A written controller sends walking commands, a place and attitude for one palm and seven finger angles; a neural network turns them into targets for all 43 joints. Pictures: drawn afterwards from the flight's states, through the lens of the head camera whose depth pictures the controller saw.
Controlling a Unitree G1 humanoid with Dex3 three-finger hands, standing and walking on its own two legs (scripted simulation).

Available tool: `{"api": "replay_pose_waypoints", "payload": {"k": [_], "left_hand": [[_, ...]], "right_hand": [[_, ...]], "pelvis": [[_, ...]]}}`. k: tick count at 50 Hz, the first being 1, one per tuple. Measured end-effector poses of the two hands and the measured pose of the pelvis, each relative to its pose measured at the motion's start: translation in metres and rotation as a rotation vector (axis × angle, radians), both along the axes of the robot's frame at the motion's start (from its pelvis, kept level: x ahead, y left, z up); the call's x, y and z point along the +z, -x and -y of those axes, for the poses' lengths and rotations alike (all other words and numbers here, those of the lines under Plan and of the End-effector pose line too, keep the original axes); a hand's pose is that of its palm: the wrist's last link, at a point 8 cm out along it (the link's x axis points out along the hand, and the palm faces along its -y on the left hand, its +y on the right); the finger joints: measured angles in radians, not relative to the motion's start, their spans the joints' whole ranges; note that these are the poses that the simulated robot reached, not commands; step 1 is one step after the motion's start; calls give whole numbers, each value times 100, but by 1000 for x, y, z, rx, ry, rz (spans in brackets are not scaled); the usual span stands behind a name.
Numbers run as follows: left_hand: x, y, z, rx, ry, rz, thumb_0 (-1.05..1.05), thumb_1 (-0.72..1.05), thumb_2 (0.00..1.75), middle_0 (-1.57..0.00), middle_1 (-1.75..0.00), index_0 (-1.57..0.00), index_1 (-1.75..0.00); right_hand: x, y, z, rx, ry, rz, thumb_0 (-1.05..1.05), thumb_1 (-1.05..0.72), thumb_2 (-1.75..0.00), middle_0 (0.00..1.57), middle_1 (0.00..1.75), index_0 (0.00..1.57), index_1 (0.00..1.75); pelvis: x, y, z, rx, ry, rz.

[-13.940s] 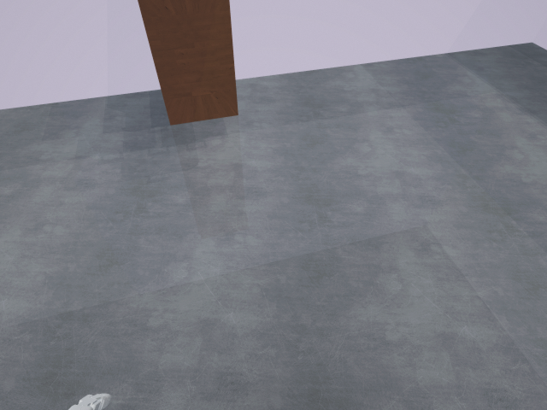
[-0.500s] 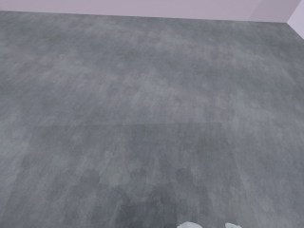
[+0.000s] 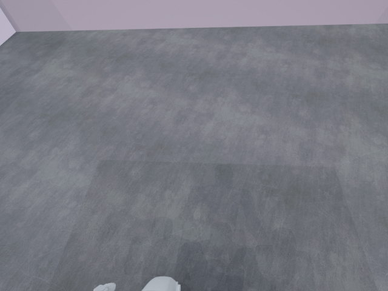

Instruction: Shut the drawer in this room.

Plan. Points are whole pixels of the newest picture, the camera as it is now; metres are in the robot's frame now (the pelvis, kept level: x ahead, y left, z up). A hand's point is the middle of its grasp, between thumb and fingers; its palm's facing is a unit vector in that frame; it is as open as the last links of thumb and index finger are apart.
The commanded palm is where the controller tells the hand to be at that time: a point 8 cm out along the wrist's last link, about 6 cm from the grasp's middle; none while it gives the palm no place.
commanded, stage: turn or walk to find it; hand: left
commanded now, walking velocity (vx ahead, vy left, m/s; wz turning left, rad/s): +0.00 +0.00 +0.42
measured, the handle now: out of the picture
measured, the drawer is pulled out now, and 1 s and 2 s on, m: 0.22 0.22 0.22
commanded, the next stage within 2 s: none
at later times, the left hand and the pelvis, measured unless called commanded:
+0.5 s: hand out of the picture -0.01 +0.29 -0.17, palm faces +0.26 -0.94 -0.25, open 7.4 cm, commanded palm none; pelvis -0.01 +0.06 +0.00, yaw +12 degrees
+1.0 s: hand out of the picture -0.02 +0.21 -0.15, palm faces +0.42 -0.87 -0.26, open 7.4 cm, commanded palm none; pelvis -0.02 +0.01 +0.00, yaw +25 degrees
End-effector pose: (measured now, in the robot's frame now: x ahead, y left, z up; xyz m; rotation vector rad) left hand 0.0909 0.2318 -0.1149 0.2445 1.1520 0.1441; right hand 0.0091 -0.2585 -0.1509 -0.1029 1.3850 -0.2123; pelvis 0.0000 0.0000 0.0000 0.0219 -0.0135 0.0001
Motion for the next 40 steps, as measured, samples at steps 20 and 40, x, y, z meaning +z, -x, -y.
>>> {"api": "replay_pose_waypoints", "payload": {"k": [20, 40], "left_hand": [[-35, 132, -95, 305, 44, -211, 1, 91, 90, -20, -30, -20, -29], [-3, 73, -53, 324, -17, 69, 0, 91, 90, -20, -30, -20, -29]], "right_hand": [[36, -118, -89, 335, 88, 202, 0, -90, -89, 20, 30, 20, 30], [-6, -82, -55, 354, -19, 63, 0, -90, -89, 21, 30, 21, 30]], "pelvis": [[-2, 13, -60, 170, 48, -8], [-9, 15, -20, 332, 14, -5]]}}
